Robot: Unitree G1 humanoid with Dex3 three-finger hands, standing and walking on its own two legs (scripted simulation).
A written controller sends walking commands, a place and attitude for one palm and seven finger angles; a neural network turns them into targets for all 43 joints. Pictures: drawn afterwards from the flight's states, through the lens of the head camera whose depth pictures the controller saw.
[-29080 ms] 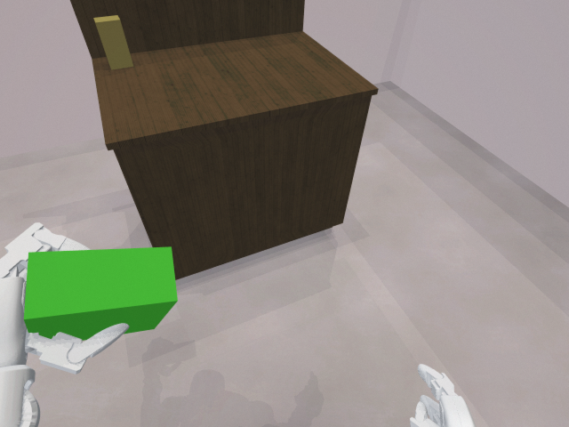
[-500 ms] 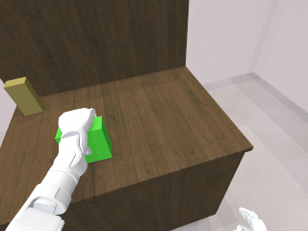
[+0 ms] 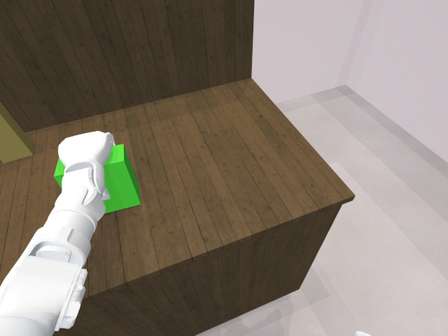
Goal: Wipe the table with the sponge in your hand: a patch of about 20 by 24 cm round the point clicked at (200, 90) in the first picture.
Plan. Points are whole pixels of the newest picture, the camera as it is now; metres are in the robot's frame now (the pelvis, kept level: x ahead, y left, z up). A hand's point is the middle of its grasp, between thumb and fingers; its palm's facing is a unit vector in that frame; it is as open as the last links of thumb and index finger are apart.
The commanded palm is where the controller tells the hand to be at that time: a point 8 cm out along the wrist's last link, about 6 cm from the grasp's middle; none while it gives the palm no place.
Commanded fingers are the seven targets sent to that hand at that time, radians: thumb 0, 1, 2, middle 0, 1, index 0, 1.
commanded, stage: wipe forward along the middle lane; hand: left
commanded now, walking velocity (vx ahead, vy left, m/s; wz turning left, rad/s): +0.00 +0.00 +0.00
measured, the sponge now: (105, 189) +0.40 +0.27 +0.03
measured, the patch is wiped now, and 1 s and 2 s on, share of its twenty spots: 0.95 0.95 1.00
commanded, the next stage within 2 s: slide back across to the first lane in 0.46 s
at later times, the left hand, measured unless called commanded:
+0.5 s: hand (93, 153) +0.46 +0.29 +0.08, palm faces -0.10 -0.01 -1.00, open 10.2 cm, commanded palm +0.46 +0.29 +0.11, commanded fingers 0.00 0.10 1.30 -1.20 -1.60 -1.20 -1.60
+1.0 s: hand (73, 150) +0.47 +0.34 +0.08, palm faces -0.10 -0.03 -0.99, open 10.2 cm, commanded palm +0.44 +0.34 +0.13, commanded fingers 0.00 0.10 1.30 -1.20 -1.60 -1.20 -1.60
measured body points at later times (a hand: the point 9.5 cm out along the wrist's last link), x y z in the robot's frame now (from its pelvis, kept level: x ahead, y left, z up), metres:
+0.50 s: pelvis +0.01 +0.02 +0.00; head +0.05 +0.02 +0.44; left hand +0.46 +0.29 +0.13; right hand +0.08 -0.25 -0.13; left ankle +0.05 +0.17 -0.73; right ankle +0.01 -0.11 -0.73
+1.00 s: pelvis +0.03 +0.04 +0.00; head +0.07 +0.03 +0.45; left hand +0.47 +0.34 +0.13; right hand +0.09 -0.24 -0.13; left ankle +0.05 +0.17 -0.73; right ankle +0.01 -0.11 -0.73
